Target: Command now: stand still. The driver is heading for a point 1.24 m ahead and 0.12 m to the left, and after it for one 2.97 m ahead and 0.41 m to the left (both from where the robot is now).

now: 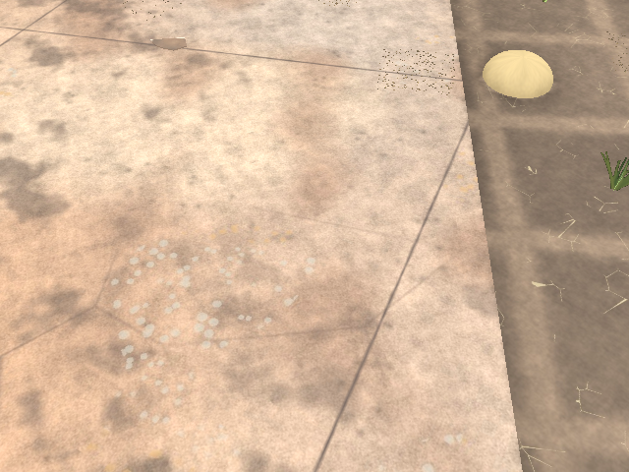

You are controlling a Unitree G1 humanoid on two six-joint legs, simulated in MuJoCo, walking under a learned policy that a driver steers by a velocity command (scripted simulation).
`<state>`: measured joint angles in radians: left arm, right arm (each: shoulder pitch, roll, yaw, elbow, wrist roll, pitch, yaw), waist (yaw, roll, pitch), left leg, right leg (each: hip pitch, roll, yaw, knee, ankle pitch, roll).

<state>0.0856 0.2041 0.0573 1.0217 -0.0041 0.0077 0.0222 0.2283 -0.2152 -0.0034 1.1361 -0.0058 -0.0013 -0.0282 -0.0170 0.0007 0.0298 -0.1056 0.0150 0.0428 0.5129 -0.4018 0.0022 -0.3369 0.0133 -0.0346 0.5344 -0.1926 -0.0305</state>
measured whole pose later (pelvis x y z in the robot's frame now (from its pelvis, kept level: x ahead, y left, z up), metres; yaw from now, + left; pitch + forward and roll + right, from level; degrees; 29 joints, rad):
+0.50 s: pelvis -0.01 +0.00 +0.00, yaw +0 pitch -1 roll +0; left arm 0.14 0.20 0.05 1.11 -0.01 0.02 0.04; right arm 0.34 -0.18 -0.01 1.13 0.00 -0.02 -0.04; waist -0.01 0.00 0.02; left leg -0.09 0.01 0.05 0.49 -0.39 0.02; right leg -0.33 0.01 -0.02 0.55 -0.24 -0.03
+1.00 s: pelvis +0.16 -0.05 +0.01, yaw +0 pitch +1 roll -1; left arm 0.41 0.16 0.01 1.11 0.01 -0.09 0.00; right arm 0.12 -0.25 -0.07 0.95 0.02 -0.08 0.00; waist 0.06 0.03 -0.03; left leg -0.69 0.14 -0.01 0.93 -0.08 0.03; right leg 0.00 0.05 -0.09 0.23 -0.25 -0.06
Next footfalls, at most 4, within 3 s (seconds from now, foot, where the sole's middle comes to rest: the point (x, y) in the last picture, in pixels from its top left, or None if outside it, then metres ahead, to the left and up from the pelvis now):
1.22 left None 0.49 0.11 -0.77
1.78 right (378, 340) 0.81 -0.14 -0.77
2.36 left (281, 241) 1.12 0.10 -0.77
2.82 right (328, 177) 1.38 -0.03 -0.77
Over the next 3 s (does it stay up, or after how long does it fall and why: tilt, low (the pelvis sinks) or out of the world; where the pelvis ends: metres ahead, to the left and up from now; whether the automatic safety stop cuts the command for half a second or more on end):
stays up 1.22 0.02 0.00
